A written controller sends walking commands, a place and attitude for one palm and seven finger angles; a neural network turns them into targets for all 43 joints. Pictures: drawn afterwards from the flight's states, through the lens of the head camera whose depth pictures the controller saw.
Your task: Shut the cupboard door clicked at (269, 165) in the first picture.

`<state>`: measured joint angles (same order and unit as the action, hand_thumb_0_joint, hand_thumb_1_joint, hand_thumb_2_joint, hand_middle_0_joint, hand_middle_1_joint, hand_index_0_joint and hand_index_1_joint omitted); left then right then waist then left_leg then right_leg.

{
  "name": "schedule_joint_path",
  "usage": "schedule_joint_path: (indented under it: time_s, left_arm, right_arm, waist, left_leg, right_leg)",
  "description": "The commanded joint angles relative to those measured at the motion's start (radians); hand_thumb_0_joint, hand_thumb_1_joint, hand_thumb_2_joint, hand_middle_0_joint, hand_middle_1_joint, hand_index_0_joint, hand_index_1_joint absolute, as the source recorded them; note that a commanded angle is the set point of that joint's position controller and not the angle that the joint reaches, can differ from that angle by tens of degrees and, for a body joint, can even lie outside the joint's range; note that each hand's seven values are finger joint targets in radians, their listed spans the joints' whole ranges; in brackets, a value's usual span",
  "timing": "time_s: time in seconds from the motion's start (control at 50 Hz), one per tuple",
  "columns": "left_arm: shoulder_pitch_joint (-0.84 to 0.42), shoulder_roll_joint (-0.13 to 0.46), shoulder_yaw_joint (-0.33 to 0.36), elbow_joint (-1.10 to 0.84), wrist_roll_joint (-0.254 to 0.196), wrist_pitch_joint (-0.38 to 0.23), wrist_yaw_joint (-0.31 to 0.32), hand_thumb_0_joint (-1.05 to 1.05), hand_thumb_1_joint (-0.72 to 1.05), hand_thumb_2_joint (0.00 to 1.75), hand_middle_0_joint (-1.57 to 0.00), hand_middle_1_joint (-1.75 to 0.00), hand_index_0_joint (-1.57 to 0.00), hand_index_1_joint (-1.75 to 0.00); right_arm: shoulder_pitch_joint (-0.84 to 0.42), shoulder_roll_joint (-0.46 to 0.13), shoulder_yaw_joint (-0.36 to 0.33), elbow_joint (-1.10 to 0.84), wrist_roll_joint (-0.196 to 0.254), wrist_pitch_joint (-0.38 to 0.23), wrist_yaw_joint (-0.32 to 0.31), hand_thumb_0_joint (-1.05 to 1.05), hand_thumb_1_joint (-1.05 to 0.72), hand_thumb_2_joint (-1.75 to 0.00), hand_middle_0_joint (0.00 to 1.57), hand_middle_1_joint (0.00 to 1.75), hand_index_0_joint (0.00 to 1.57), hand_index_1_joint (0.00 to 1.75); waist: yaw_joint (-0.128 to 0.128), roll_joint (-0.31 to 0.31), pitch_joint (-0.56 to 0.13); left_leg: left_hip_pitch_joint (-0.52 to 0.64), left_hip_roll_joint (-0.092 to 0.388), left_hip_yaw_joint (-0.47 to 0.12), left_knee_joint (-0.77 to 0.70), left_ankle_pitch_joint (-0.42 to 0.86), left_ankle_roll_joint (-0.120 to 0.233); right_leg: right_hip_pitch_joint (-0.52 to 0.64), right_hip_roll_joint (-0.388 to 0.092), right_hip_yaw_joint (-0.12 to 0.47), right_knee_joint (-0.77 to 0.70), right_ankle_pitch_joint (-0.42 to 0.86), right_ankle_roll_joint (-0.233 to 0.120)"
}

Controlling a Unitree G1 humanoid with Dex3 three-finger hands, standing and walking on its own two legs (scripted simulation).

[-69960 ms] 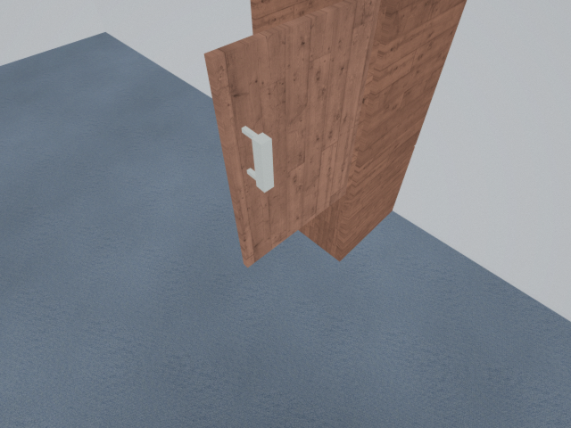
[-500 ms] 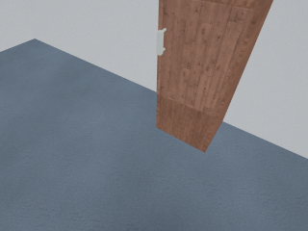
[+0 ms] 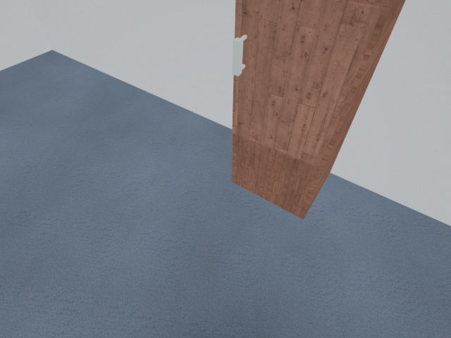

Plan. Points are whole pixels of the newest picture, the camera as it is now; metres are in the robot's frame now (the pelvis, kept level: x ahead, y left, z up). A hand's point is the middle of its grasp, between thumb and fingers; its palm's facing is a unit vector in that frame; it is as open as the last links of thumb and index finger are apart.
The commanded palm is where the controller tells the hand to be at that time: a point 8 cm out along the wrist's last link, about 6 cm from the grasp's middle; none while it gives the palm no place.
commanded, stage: look to check the result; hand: left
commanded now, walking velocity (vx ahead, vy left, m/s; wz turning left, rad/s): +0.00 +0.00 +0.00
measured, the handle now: (240, 55) +0.98 +0.00 +0.04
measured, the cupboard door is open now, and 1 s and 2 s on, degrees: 3 3 3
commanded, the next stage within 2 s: walk to a spot facing it in 0.16 s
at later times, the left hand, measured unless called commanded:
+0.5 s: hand out of the picture +0.08 +0.23 -0.16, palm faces +0.06 -0.95 -0.31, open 7.3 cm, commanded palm none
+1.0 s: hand out of the picture +0.03 +0.22 -0.16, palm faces +0.34 -0.91 -0.25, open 7.4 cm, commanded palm none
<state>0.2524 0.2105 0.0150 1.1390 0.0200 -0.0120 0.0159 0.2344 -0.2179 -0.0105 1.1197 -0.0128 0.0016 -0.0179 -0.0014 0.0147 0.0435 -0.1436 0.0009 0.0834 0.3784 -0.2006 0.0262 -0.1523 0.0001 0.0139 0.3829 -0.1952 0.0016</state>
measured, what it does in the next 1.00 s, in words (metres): lifts its right foot, turning left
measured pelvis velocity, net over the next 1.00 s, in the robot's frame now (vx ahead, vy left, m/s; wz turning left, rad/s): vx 0.03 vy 0.00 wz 0.38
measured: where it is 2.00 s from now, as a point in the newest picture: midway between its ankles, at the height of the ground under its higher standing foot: outside the picture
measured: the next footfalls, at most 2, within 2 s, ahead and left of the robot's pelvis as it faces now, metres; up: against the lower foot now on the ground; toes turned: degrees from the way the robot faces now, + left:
right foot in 1.04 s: +0.14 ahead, -0.11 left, +0.00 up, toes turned +23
left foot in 1.48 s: +0.15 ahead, +0.23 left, +0.00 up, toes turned +50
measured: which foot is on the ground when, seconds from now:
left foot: down 0.00-1.00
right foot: down 0.00-0.68, up 0.70-1.00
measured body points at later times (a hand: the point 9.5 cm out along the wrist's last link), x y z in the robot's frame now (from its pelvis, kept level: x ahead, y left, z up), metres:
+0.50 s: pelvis +0.01 -0.01 +0.00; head +0.03 -0.01 +0.45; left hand +0.07 +0.28 -0.14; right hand +0.08 -0.27 -0.15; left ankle +0.01 +0.10 -0.75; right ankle +0.01 -0.12 -0.75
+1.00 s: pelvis +0.03 +0.00 +0.00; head +0.07 +0.00 +0.44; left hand +0.02 +0.27 -0.14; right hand +0.11 -0.23 -0.16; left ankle +0.00 +0.11 -0.75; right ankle +0.08 -0.13 -0.72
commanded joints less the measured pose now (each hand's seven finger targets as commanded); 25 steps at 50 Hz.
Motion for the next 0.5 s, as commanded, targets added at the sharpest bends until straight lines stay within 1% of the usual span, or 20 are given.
schedule_joint_path:
  time_s: [0.0,0.06,0.08,0.12,0.18,0.2,0.22,0.24,0.26,0.28,0.3,0.32,0.34,0.36,0.38,0.4,0.42,0.44,0.46,0.48]
  left_arm:
    - [-0.009,0.168,0.029,-0.04,-0.004,-0.013,0.01,0.0,0.9,0.9,-0.2,-0.3,-0.2,-0.3]
    - [-0.033,0.19,0.031,-0.044,-0.005,-0.015,0.007,0.0,0.9,0.9,-0.2,-0.3,-0.2,-0.3]
    - [-0.04,0.198,0.031,-0.046,-0.005,-0.014,0.006,0.0,0.9,0.9,-0.2,-0.3,-0.2,-0.3]
    - [-0.053,0.214,0.033,-0.049,-0.004,-0.016,0.005,0.0,0.9,0.9,-0.2,-0.3,-0.2,-0.3]
    - [-0.08,0.232,0.034,-0.052,-0.005,-0.017,0.002,0.0,0.9,0.9,-0.2,-0.3,-0.2,-0.3]
    - [-0.086,0.238,0.034,-0.054,-0.005,-0.017,0.002,0.0,0.9,0.9,-0.2,-0.3,-0.2,-0.3]
    - [-0.089,0.244,0.036,-0.055,-0.005,-0.018,0.001,0.0,0.9,0.9,-0.2,-0.3,-0.2,-0.3]
    - [-0.098,0.251,0.036,-0.058,-0.005,-0.018,0.001,0.0,0.9,0.9,-0.2,-0.3,-0.2,-0.3]
    - [-0.105,0.255,0.036,-0.057,-0.005,-0.018,0.0,0.0,0.9,0.9,-0.2,-0.3,-0.2,-0.3]
    - [-0.111,0.26,0.036,-0.062,-0.006,-0.018,0.0,0.0,0.9,0.9,-0.2,-0.3,-0.2,-0.3]
    - [-0.112,0.252,0.037,-0.064,-0.007,-0.014,0.002,0.0,0.9,0.9,-0.2,-0.3,-0.2,-0.3]
    - [-0.095,0.223,0.034,-0.067,-0.007,-0.009,0.006,0.0,0.9,0.9,-0.2,-0.3,-0.2,-0.3]
    - [-0.076,0.192,0.028,-0.065,-0.008,0.0,0.009,0.0,0.9,0.9,-0.2,-0.3,-0.2,-0.3]
    - [-0.062,0.176,0.025,-0.067,-0.009,0.007,0.012,0.0,0.9,0.9,-0.2,-0.3,-0.2,-0.3]
    - [-0.057,0.182,0.03,-0.075,-0.008,0.012,0.014,0.0,0.9,0.9,-0.2,-0.3,-0.2,-0.3]
    - [-0.052,0.189,0.036,-0.086,-0.007,0.015,0.015,0.0,0.9,0.9,-0.2,-0.3,-0.2,-0.3]
    - [-0.044,0.195,0.041,-0.095,-0.005,0.017,0.016,0.0,0.9,0.9,-0.2,-0.3,-0.2,-0.3]
    - [-0.042,0.203,0.048,-0.106,-0.005,0.019,0.017,0.0,0.9,0.9,-0.2,-0.3,-0.2,-0.3]
    - [-0.038,0.213,0.054,-0.12,-0.003,0.02,0.018,0.0,0.9,0.9,-0.2,-0.3,-0.2,-0.3]
    - [-0.032,0.223,0.061,-0.132,-0.002,0.021,0.019,0.0,0.9,0.9,-0.2,-0.3,-0.2,-0.3]
  right_arm:
    - [0.0,-0.162,-0.029,-0.04,0.0,-0.016,-0.011,0.0,-0.9,-0.9,0.2,0.3,0.2,0.3]
    - [-0.018,-0.185,-0.03,-0.044,0.0,-0.018,-0.009,0.0,-0.9,-0.9,0.2,0.3,0.2,0.3]
    - [-0.027,-0.193,-0.031,-0.046,0.0,-0.02,-0.008,0.0,-0.9,-0.9,0.2,0.3,0.2,0.3]
    - [-0.044,-0.209,-0.032,-0.049,0.002,-0.019,-0.006,0.0,-0.9,-0.9,0.2,0.3,0.2,0.3]
    - [-0.066,-0.231,-0.033,-0.051,-0.001,-0.021,-0.005,0.0,-0.9,-0.9,0.2,0.3,0.2,0.3]
    - [-0.077,-0.237,-0.034,-0.051,-0.001,-0.022,-0.004,0.0,-0.9,-0.9,0.2,0.3,0.2,0.3]
    - [-0.078,-0.243,-0.033,-0.055,0.0,-0.022,-0.004,0.0,-0.9,-0.9,0.2,0.3,0.2,0.3]
    - [-0.084,-0.243,-0.033,-0.053,0.0,-0.023,-0.003,0.0,-0.9,-0.9,0.2,0.3,0.2,0.3]
    - [-0.089,-0.251,-0.033,-0.054,-0.001,-0.024,-0.003,0.0,-0.9,-0.9,0.2,0.3,0.2,0.3]
    - [-0.097,-0.258,-0.033,-0.059,-0.001,-0.023,-0.001,0.0,-0.9,-0.9,0.2,0.3,0.2,0.3]
    - [-0.096,-0.244,-0.028,-0.06,0.0,-0.021,0.0,0.0,-0.9,-0.9,0.2,0.3,0.2,0.3]
    - [-0.083,-0.213,-0.023,-0.064,0.001,-0.015,0.002,0.0,-0.9,-0.9,0.2,0.3,0.2,0.3]
    - [-0.073,-0.174,-0.015,-0.062,-0.001,-0.009,0.004,0.0,-0.9,-0.9,0.2,0.3,0.2,0.3]
    - [-0.06,-0.152,-0.011,-0.064,-0.002,0.0,0.005,0.0,-0.9,-0.9,0.2,0.3,0.2,0.3]
    - [-0.056,-0.156,-0.013,-0.072,-0.001,0.005,0.005,0.0,-0.9,-0.9,0.2,0.3,0.2,0.3]
    - [-0.059,-0.159,-0.018,-0.081,-0.002,0.009,0.006,0.0,-0.9,-0.9,0.2,0.3,0.2,0.3]
    - [-0.06,-0.163,-0.022,-0.093,-0.001,0.012,0.007,0.0,-0.9,-0.9,0.2,0.3,0.2,0.3]
    - [-0.065,-0.161,-0.026,-0.105,-0.001,0.015,0.007,0.0,-0.9,-0.9,0.2,0.3,0.2,0.3]
    - [-0.064,-0.155,-0.03,-0.116,-0.001,0.019,0.009,0.0,-0.9,-0.9,0.2,0.3,0.2,0.3]
    - [-0.058,-0.147,-0.034,-0.127,0.0,0.023,0.01,0.0,-0.9,-0.9,0.2,0.3,0.2,0.3]
  waist:
    - [-0.008,-0.002,0.021]
    - [-0.008,-0.011,0.009]
    - [-0.007,-0.003,-0.002]
    - [-0.005,-0.015,-0.003]
    - [-0.007,-0.01,-0.02]
    - [-0.006,0.003,-0.014]
    - [-0.005,-0.002,-0.03]
    - [-0.006,0.0,-0.031]
    - [-0.005,-0.012,-0.036]
    - [-0.005,-0.002,-0.036]
    - [-0.004,-0.01,-0.041]
    - [-0.003,-0.016,-0.055]
    - [-0.001,-0.004,-0.061]
    - [0.0,-0.008,-0.059]
    - [0.002,-0.003,-0.056]
    - [0.006,0.001,-0.052]
    - [0.01,-0.01,-0.062]
    - [0.011,-0.019,-0.062]
    - [0.013,-0.052,-0.061]
    - [0.011,-0.094,-0.07]
  left_leg:
    - [0.007,0.118,-0.123,-0.102,0.022,0.005]
    - [0.008,0.121,-0.129,-0.108,0.035,0.004]
    - [0.014,0.122,-0.13,-0.11,0.042,0.004]
    - [0.018,0.124,-0.131,-0.109,0.051,0.005]
    - [0.029,0.126,-0.134,-0.116,0.062,0.001]
    - [0.028,0.125,-0.135,-0.118,0.065,0.0]
    - [0.034,0.127,-0.135,-0.114,0.078,0.001]
    - [0.034,0.127,-0.137,-0.117,0.089,0.0]
    - [0.038,0.128,-0.138,-0.119,0.098,-0.001]
    - [0.032,0.127,-0.141,-0.114,0.115,-0.002]
    - [0.023,0.126,-0.146,-0.102,0.149,-0.004]
    - [0.013,0.124,-0.147,-0.081,0.18,-0.006]
    - [0.006,0.119,-0.145,-0.061,0.211,-0.012]
    - [-0.012,0.116,-0.15,-0.043,0.219,-0.015]
    - [-0.032,0.113,-0.155,-0.024,0.232,-0.016]
    - [-0.052,0.109,-0.161,-0.005,0.244,-0.016]
    - [-0.071,0.102,-0.165,0.023,0.252,-0.015]
    - [-0.094,0.091,-0.164,0.05,0.247,-0.018]
    - [-0.121,0.07,-0.152,0.091,0.222,-0.024]
    - [-0.139,0.045,-0.13,0.147,0.187,-0.033]
  right_leg:
    - [-0.05,-0.094,0.087,-0.095,0.042,-0.042]
    - [-0.032,-0.096,0.088,-0.099,0.053,-0.043]
    - [-0.025,-0.099,0.085,-0.097,0.059,-0.042]
    - [-0.021,-0.1,0.087,-0.103,0.065,-0.042]
    - [-0.01,-0.103,0.085,-0.104,0.076,-0.041]
    - [-0.01,-0.105,0.086,-0.107,0.08,-0.041]
    - [0.001,-0.104,0.086,-0.106,0.091,-0.042]
    - [0.008,-0.108,0.085,-0.105,0.103,-0.041]
    - [0.012,-0.108,0.082,-0.104,0.111,-0.04]
    - [0.019,-0.112,0.072,-0.097,0.12,-0.037]
    - [0.028,-0.117,0.058,-0.079,0.143,-0.032]
    - [0.036,-0.123,0.043,-0.057,0.159,-0.026]
    - [0.037,-0.13,0.034,-0.031,0.184,-0.019]
    - [0.033,-0.134,0.024,-0.01,0.183,-0.015]
    - [0.034,-0.138,0.018,0.01,0.189,-0.016]
    - [0.033,-0.144,0.014,0.028,0.202,-0.02]
    - [0.041,-0.153,0.01,0.04,0.214,-0.027]
    - [0.045,-0.173,0.019,0.047,0.227,-0.039]
    - [0.048,-0.202,0.033,0.042,0.232,-0.057]
    - [0.053,-0.242,0.056,0.029,0.235,-0.082]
